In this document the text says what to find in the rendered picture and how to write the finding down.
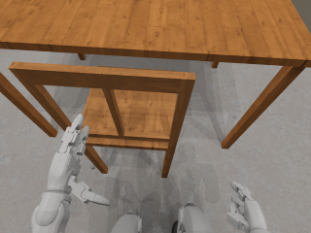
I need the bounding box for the chair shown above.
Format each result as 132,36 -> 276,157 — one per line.
9,61 -> 195,179

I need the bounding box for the robot right hand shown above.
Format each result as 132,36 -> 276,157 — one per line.
227,181 -> 268,233

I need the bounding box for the table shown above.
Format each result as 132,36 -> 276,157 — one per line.
0,0 -> 311,150

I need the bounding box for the right robot thigh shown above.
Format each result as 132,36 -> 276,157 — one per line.
178,206 -> 215,233

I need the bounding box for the robot thigh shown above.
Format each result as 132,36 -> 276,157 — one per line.
110,214 -> 142,233
178,206 -> 215,233

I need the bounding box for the robot left hand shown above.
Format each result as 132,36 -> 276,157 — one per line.
47,114 -> 111,206

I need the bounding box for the left robot thigh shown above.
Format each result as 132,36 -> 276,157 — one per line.
110,214 -> 142,233

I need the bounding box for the robot left forearm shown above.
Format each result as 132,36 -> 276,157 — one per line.
30,190 -> 72,233

